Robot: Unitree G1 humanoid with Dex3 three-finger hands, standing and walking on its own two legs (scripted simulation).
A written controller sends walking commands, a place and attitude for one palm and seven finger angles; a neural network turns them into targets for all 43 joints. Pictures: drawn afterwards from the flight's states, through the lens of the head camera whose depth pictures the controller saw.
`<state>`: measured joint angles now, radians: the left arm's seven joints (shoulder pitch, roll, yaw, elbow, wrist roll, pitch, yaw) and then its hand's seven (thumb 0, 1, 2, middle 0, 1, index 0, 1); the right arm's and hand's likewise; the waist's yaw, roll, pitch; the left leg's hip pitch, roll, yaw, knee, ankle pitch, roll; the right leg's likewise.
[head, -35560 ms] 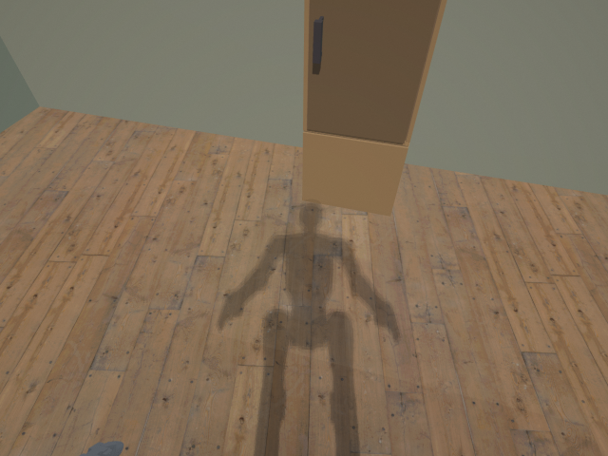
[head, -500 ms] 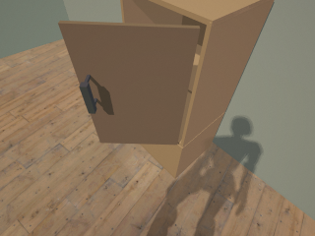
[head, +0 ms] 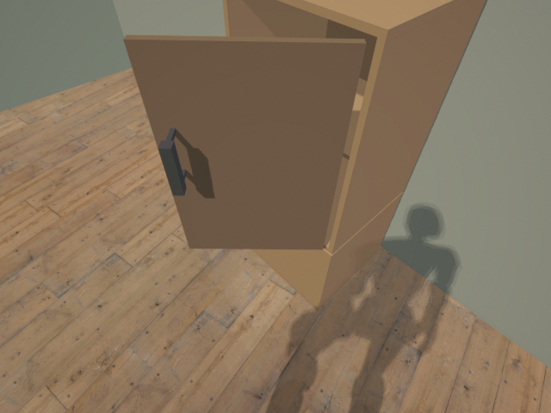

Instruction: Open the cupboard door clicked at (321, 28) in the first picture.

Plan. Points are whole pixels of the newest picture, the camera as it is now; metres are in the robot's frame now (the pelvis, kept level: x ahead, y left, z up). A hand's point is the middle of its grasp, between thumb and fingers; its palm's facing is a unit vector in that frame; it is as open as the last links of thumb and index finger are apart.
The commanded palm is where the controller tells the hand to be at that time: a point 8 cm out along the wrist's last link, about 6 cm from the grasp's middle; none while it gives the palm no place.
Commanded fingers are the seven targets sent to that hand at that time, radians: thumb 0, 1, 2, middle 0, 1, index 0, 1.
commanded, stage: look again from close up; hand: left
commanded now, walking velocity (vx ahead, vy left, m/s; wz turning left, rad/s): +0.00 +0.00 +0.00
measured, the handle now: (175, 162) +0.57 +0.24 +0.02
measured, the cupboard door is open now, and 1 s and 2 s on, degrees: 46 46 46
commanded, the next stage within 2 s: raise the hand with hooked fingers in 0.08 s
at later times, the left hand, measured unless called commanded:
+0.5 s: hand (155, 372) +0.18 +0.18 -0.02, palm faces +0.05 -1.00 -0.06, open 8.1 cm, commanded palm +0.12 +0.25 -0.04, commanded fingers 0.00 0.50 0.73 -0.23 -0.56 -0.23 -0.56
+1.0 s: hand (126, 365) +0.18 +0.22 -0.01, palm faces +0.07 -1.00 -0.05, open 11.0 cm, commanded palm +0.15 +0.27 -0.01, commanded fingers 0.00 -0.08 0.48 -0.27 -0.93 -0.27 -0.93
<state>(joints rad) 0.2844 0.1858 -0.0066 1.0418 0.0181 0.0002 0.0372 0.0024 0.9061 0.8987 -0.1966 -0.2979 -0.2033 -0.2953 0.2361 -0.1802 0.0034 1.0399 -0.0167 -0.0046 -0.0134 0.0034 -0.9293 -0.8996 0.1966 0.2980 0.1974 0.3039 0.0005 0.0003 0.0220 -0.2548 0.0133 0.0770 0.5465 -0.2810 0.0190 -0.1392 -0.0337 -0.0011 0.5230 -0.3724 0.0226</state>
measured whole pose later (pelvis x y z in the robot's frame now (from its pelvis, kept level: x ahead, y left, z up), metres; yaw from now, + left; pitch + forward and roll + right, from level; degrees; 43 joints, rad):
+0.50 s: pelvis -0.04 -0.03 -0.06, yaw +1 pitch +12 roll +0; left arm 0.28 0.21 0.23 0.24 -0.25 -0.55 -0.32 0.00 0.72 0.82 -0.21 -0.42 -0.22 -0.41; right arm 0.16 -0.24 -0.07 0.63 0.01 -0.25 -0.01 0.01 -0.90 -0.90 0.20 0.30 0.20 0.30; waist -0.01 -0.02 -0.14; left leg -0.80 0.05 0.03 0.99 -0.39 -0.02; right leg -0.69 -0.02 -0.05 1.02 -0.54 -0.01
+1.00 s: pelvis -0.05 -0.03 -0.07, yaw +1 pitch +12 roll -2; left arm 0.26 0.31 0.35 0.17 -0.36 -0.34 -0.40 0.01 0.14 0.58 -0.25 -0.79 -0.26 -0.78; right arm 0.29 -0.22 0.01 0.62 0.03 -0.22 -0.07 0.01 -0.90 -0.90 0.20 0.30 0.20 0.30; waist -0.02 0.04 -0.13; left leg -0.86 0.07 -0.02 1.05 -0.41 -0.02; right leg -0.72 0.01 -0.08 1.04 -0.54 -0.02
